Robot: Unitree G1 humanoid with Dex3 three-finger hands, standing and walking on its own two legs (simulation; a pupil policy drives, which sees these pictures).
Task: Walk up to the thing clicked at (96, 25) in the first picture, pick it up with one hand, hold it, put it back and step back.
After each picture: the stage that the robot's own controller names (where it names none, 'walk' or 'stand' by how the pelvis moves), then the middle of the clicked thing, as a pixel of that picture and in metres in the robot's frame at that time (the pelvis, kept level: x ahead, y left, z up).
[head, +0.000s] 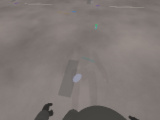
stand; (96, 26) +2.32 -0.10 -0.72
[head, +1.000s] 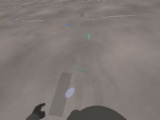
walk; (89, 36) +2.17 +0.21 -0.69
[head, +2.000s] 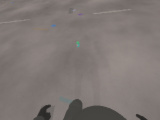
walk; (77, 44) +1.51 +0.42 -0.72
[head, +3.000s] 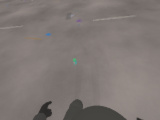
walk; (74, 61) +1.00 +0.36 -0.72
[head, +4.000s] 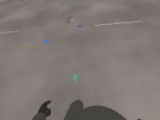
walk; (75, 78) +0.64 +0.28 -0.71
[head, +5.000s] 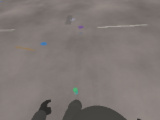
stand; (75, 90) +0.41 +0.21 -0.71
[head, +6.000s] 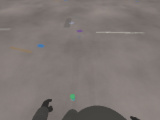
stand; (72, 97) +0.35 +0.19 -0.72
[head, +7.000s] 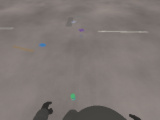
stand; (73, 97) +0.35 +0.19 -0.72
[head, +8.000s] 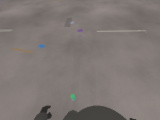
stand; (73, 97) +0.34 +0.21 -0.73
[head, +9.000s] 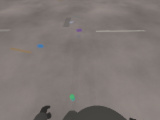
stand; (72, 97) +0.34 +0.21 -0.73
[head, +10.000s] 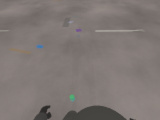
go down; (72, 98) +0.33 +0.21 -0.73
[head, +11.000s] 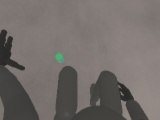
go down; (59, 58) +0.41 +0.25 -0.32
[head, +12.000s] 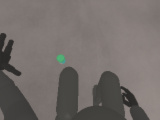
approach; (61, 59) +0.39 +0.25 -0.30
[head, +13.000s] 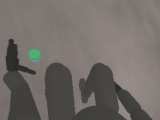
close in; (35, 56) +0.38 +0.28 -0.22
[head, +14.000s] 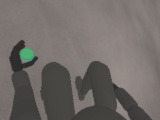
close; (27, 55) +0.38 +0.29 -0.22
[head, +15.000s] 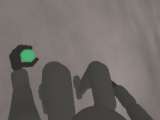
lift; (27, 57) +0.36 +0.28 -0.22
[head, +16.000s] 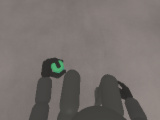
lift; (58, 68) +0.30 +0.23 -0.05
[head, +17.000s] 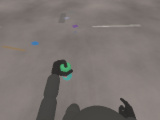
hold; (66, 71) +0.33 +0.17 +0.03
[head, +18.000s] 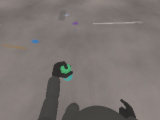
hold; (66, 72) +0.32 +0.17 +0.00
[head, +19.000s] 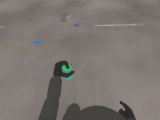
crouch; (68, 71) +0.33 +0.17 +0.01
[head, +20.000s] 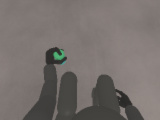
crouch; (60, 57) +0.40 +0.21 -0.10
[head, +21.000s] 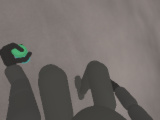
lower; (22, 54) +0.39 +0.30 -0.22
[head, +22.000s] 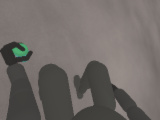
lower; (22, 53) +0.39 +0.30 -0.22
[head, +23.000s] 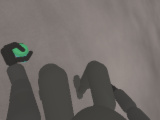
lower; (22, 53) +0.39 +0.30 -0.22
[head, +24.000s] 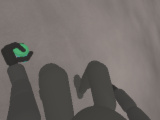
lower; (22, 53) +0.39 +0.30 -0.22
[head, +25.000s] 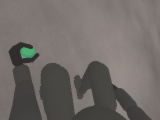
draw back; (27, 54) +0.38 +0.28 -0.22
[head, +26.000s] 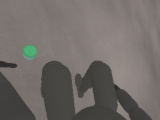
rise; (29, 53) +0.38 +0.28 -0.22
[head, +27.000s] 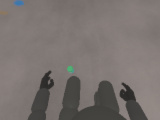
walk; (70, 69) +0.39 +0.21 -0.47
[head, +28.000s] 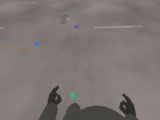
stand; (72, 95) +0.35 +0.18 -0.66
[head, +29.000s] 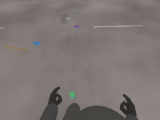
stand; (72, 95) +0.35 +0.19 -0.66
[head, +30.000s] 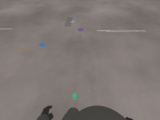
stand; (74, 96) +0.36 +0.17 -0.71
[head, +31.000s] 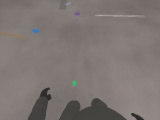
walk; (74, 83) +0.40 +0.14 -0.70
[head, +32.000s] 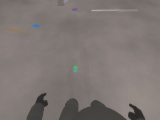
walk; (75, 69) +0.63 +0.18 -0.71
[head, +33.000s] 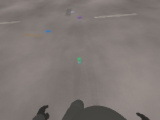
stand; (79, 60) +0.96 +0.26 -0.70
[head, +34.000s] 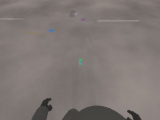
stand; (80, 61) +0.98 +0.18 -0.72
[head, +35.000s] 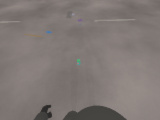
stand; (78, 62) +0.99 +0.22 -0.73
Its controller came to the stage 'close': yes
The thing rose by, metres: 0.71
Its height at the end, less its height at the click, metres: +0.00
